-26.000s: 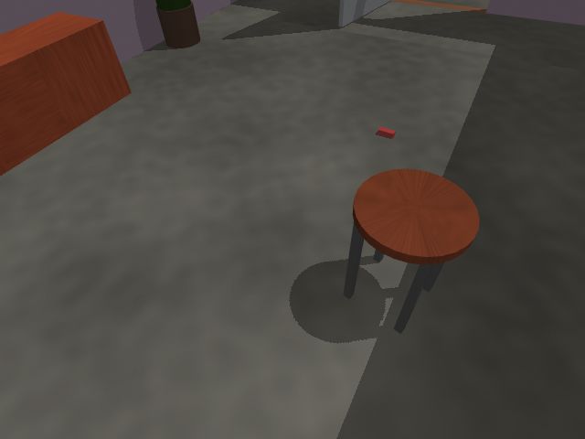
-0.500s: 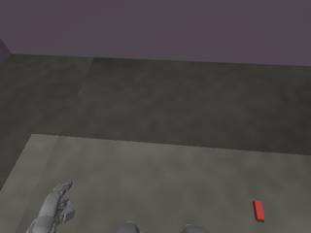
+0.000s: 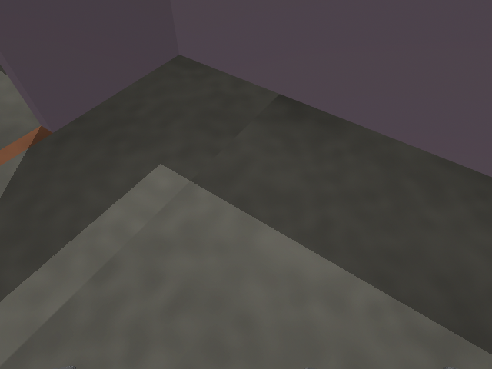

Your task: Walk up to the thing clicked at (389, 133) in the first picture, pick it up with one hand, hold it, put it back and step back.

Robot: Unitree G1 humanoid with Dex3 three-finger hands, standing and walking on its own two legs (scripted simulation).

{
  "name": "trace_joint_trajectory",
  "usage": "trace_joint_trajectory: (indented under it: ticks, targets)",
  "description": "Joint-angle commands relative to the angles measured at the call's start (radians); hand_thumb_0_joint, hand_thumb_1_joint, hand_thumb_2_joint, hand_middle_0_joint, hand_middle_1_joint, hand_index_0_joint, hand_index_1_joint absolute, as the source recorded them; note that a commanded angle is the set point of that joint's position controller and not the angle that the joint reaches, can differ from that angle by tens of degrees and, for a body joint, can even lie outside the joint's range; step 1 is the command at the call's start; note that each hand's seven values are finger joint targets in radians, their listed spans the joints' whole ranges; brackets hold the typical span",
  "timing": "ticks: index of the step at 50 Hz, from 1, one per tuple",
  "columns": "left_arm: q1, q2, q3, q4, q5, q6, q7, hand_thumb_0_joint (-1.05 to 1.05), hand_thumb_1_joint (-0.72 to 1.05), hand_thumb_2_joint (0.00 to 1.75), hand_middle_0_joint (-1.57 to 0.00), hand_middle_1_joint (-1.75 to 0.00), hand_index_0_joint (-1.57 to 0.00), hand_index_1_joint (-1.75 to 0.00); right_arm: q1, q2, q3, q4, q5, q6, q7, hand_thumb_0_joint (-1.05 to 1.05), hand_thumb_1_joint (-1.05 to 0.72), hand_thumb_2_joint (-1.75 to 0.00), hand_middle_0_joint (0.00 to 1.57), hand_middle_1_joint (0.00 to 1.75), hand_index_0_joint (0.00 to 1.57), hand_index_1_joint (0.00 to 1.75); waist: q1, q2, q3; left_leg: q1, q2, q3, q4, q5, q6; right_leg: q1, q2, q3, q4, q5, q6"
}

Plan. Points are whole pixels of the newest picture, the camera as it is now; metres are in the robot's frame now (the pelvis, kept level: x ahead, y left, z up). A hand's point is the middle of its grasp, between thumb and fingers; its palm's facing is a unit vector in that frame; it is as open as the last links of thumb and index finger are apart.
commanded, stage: walk up
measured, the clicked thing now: out of the picture +0.03 -0.60 -0.73
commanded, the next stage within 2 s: stand in 1.76 s
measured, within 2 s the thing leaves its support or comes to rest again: neither
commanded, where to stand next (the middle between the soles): +0.10 +0.02 m, yaw +40 degrees
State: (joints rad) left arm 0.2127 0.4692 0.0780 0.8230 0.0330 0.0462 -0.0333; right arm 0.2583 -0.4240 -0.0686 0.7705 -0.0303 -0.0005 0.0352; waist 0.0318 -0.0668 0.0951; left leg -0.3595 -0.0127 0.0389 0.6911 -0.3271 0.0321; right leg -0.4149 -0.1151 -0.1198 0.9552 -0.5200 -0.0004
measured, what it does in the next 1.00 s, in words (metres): steps on the spot, turning left: right foot, then left foot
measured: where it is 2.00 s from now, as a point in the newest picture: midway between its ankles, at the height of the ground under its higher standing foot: outside the picture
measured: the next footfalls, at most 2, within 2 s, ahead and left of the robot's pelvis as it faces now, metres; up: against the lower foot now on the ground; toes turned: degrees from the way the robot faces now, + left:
right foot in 0.22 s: +0.18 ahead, -0.09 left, +0.00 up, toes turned +36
left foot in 0.56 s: +0.06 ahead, +0.14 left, +0.00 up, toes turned +26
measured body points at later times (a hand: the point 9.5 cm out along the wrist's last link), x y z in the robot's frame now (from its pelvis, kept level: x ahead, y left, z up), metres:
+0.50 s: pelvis +0.04 -0.03 +0.01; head +0.10 -0.02 +0.45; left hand -0.02 +0.32 -0.08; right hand +0.28 -0.28 -0.11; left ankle +0.02 +0.13 -0.69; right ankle +0.09 -0.14 -0.72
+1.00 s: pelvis +0.05 -0.02 +0.00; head +0.10 -0.01 +0.44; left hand -0.07 +0.28 -0.11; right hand +0.34 -0.22 -0.12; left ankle +0.01 +0.10 -0.68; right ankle +0.15 -0.13 -0.71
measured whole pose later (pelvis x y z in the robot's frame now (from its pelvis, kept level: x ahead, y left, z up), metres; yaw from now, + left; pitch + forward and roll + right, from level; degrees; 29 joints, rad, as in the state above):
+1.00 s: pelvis +0.05 -0.02 +0.00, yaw +36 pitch -2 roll +1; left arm 0.21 0.39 0.03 0.87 0.04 -0.03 0.00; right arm 0.16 -0.43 -0.07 0.85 -0.01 0.02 0.01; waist 0.03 0.02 0.13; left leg -0.49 -0.01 -0.01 0.96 -0.48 0.01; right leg -0.35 -0.13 -0.08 0.76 -0.37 0.02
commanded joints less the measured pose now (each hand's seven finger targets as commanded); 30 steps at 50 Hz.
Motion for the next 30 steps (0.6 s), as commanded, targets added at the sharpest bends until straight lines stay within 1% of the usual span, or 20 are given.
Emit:
trace_joint_trajectory:
  ticks: [1,4,7,9,10,11,12,13,14,15,16,17,20,22,25,26,27,28,29,30]
  targets:
    - [-0.007,0.172,0.043,-0.099,-0.021,-0.065,-0.001,0.00,0.90,0.90,-0.20,-0.30,-0.20,-0.30,0.014,-0.276,-0.069,-0.089,0.015,-0.019,-0.042,0.00,-0.90,-0.90,0.20,0.30,0.20,0.30,-0.036,0.192,-0.085,0.176,0.233,-0.439,-0.325,-0.194,0.188,-0.228,0.010,0.144,0.068,0.027,0.008]
    - [-0.003,0.156,0.046,-0.082,-0.018,-0.066,0.004,0.00,0.90,0.90,-0.20,-0.30,-0.20,-0.30,-0.015,-0.267,-0.062,-0.104,0.007,-0.017,-0.033,0.00,-0.90,-0.90,0.20,0.30,0.20,0.30,-0.036,0.243,-0.059,0.032,0.171,-0.385,-0.285,0.006,0.173,-0.089,0.060,0.098,-0.034,0.032,0.016]
    - [0.028,0.138,0.041,-0.083,-0.026,-0.079,0.025,0.00,0.90,0.90,-0.20,-0.30,-0.20,-0.30,-0.027,-0.269,-0.068,-0.123,-0.004,-0.008,-0.028,0.00,-0.90,-0.90,0.20,0.30,0.20,0.30,-0.027,0.255,-0.075,-0.035,0.165,-0.392,-0.212,0.232,0.171,0.028,0.103,0.075,-0.159,0.084,0.004]
    - [0.100,0.128,0.043,-0.067,-0.023,-0.094,0.042,0.00,0.90,0.90,-0.20,-0.30,-0.20,-0.30,-0.070,-0.245,-0.062,-0.141,0.004,0.003,-0.027,0.00,-0.90,-0.90,0.20,0.30,0.20,0.30,0.026,0.224,-0.134,-0.057,0.110,-0.339,-0.058,0.369,0.118,0.183,0.132,0.066,-0.374,0.230,-0.017]
    - [0.132,0.182,0.057,-0.065,-0.012,-0.105,0.052,0.00,0.90,0.90,-0.20,-0.30,-0.20,-0.30,-0.074,-0.184,-0.046,-0.151,0.014,0.004,-0.030,0.00,-0.90,-0.90,0.20,0.30,0.20,0.30,0.056,0.111,-0.169,-0.114,0.032,-0.290,0.082,0.302,0.058,0.262,0.050,0.178,-0.488,0.241,-0.052]
    - [0.154,0.295,0.083,-0.070,0.010,-0.110,0.060,0.00,0.90,0.90,-0.20,-0.30,-0.20,-0.30,-0.077,-0.124,-0.030,-0.173,0.020,0.002,-0.036,0.00,-0.90,-0.90,0.20,0.30,0.20,0.30,0.073,-0.137,-0.148,-0.335,-0.103,-0.157,0.298,0.055,-0.003,0.363,-0.210,0.499,-0.592,0.224,-0.127]
    - [0.070,0.335,0.092,-0.088,0.009,-0.103,0.060,0.00,0.90,0.90,-0.20,-0.30,-0.20,-0.30,-0.040,-0.170,-0.048,-0.157,0.009,0.013,-0.048,0.00,-0.90,-0.90,0.20,0.30,0.20,0.30,0.032,-0.161,-0.138,-0.351,-0.050,-0.135,0.427,-0.263,-0.015,0.279,-0.432,0.703,-0.681,0.172,-0.262]
    - [0.022,0.317,0.087,-0.105,0.002,-0.101,0.057,0.00,0.90,0.90,-0.20,-0.30,-0.20,-0.30,-0.026,-0.230,-0.070,-0.134,0.004,0.018,-0.052,0.00,-0.90,-0.90,0.20,0.30,0.20,0.30,0.010,-0.085,-0.097,-0.315,-0.011,-0.182,0.513,-0.260,-0.017,0.200,-0.443,0.708,-0.675,0.185,-0.300]
    - [0.011,0.267,0.077,-0.107,-0.005,-0.103,0.060,0.00,0.90,0.90,-0.20,-0.30,-0.20,-0.30,-0.025,-0.239,-0.078,-0.118,0.003,0.018,-0.042,0.00,-0.90,-0.90,0.20,0.30,0.20,0.30,0.003,-0.011,-0.053,-0.313,0.024,-0.180,0.515,-0.197,-0.027,0.185,-0.379,0.562,-0.631,0.216,-0.276]
    - [-0.005,0.246,0.069,-0.097,-0.004,-0.105,0.063,0.00,0.90,0.90,-0.20,-0.30,-0.20,-0.30,-0.010,-0.231,-0.084,-0.100,0.005,0.018,-0.028,0.00,-0.90,-0.90,0.20,0.30,0.20,0.30,-0.011,-0.015,-0.042,-0.290,0.046,-0.170,0.510,-0.129,-0.034,0.166,-0.297,0.430,-0.604,0.199,-0.236]
    - [-0.007,0.235,0.070,-0.090,-0.002,-0.107,0.063,0.00,0.90,0.90,-0.20,-0.30,-0.20,-0.30,0.007,-0.220,-0.084,-0.089,0.006,0.018,-0.015,0.00,-0.90,-0.90,0.20,0.30,0.20,0.30,-0.018,-0.048,-0.042,-0.275,0.053,-0.143,0.470,-0.078,-0.036,0.172,-0.229,0.328,-0.581,0.193,-0.200]
    - [0.009,0.240,0.075,-0.082,0.001,-0.107,0.061,0.00,0.90,0.90,-0.20,-0.30,-0.20,-0.30,0.015,-0.208,-0.083,-0.085,0.007,0.016,-0.004,0.00,-0.90,-0.90,0.20,0.30,0.20,0.30,-0.012,-0.094,-0.057,-0.272,0.057,-0.119,0.410,-0.063,-0.037,0.209,-0.203,0.266,-0.554,0.233,-0.183]
    - [0.033,0.240,0.080,-0.096,0.008,-0.106,0.050,0.00,0.90,0.90,-0.20,-0.30,-0.20,-0.30,-0.029,-0.181,-0.073,-0.077,0.010,0.013,0.007,0.00,-0.90,-0.90,0.20,0.30,0.20,0.30,0.023,-0.147,-0.078,-0.217,0.042,-0.047,0.253,-0.090,-0.044,0.247,-0.212,0.176,-0.509,0.351,-0.194]
    - [0.025,0.238,0.075,-0.105,0.003,-0.099,0.042,0.00,0.90,0.90,-0.20,-0.30,-0.20,-0.30,-0.061,-0.164,-0.066,-0.068,0.019,0.005,0.002,0.00,-0.90,-0.90,0.20,0.30,0.20,0.30,0.030,-0.168,-0.092,-0.127,0.021,-0.003,0.144,-0.082,-0.044,0.212,-0.211,0.123,-0.451,0.473,-0.188]
    - [-0.007,0.237,0.066,-0.107,-0.014,-0.080,0.035,0.00,0.90,0.90,-0.20,-0.30,-0.20,-0.30,-0.017,-0.154,-0.062,-0.032,0.027,-0.011,-0.013,0.00,-0.90,-0.90,0.20,0.30,0.20,0.30,0.000,-0.146,-0.138,0.013,-0.022,0.063,-0.022,0.061,-0.034,0.187,-0.215,0.056,-0.330,0.568,-0.148]
    - [-0.007,0.221,0.055,-0.103,-0.021,-0.072,0.034,0.00,0.90,0.90,-0.20,-0.30,-0.20,-0.30,0.012,-0.162,-0.065,-0.016,0.026,-0.020,-0.020,0.00,-0.90,-0.90,0.20,0.30,0.20,0.30,-0.018,-0.121,-0.155,0.108,-0.040,0.064,-0.098,0.107,-0.021,0.139,-0.201,0.027,-0.243,0.518,-0.120]
    - [0.023,0.175,0.040,-0.096,-0.026,-0.066,0.035,0.00,0.90,0.90,-0.20,-0.30,-0.20,-0.30,0.048,-0.201,-0.075,0.002,0.015,-0.029,-0.030,0.00,-0.90,-0.90,0.20,0.30,0.20,0.30,-0.040,-0.011,-0.194,0.224,-0.038,-0.006,-0.152,0.079,0.015,0.072,-0.154,-0.005,-0.088,0.463,-0.076]
    - [0.031,0.126,0.024,-0.108,-0.035,-0.060,0.034,0.00,0.90,0.90,-0.20,-0.30,-0.20,-0.30,0.078,-0.288,-0.096,-0.007,0.002,-0.036,-0.040,0.00,-0.90,-0.90,0.20,0.30,0.20,0.30,-0.066,0.187,-0.197,0.332,0.125,-0.304,-0.213,0.136,0.097,-0.135,-0.073,-0.021,0.115,0.281,-0.018]
    - [-0.013,0.123,0.022,-0.135,-0.038,-0.056,0.044,0.00,0.90,0.90,-0.20,-0.30,-0.20,-0.30,0.074,-0.395,-0.111,-0.030,0.009,-0.036,-0.042,0.00,-0.90,-0.90,0.20,0.30,0.20,0.30,-0.072,0.339,-0.204,0.291,0.353,-0.683,-0.267,0.263,0.249,-0.255,0.038,0.044,0.145,-0.125,0.007]
    - [-0.089,0.183,0.030,-0.120,-0.029,-0.057,0.058,0.00,0.90,0.90,-0.20,-0.30,-0.20,-0.30,0.058,-0.378,-0.111,-0.013,0.020,-0.033,-0.048,0.00,-0.90,-0.90,0.20,0.30,0.20,0.30,-0.087,0.245,-0.153,0.182,0.368,-0.701,-0.281,0.264,0.301,-0.209,-0.004,0.138,0.171,-0.156,0.003]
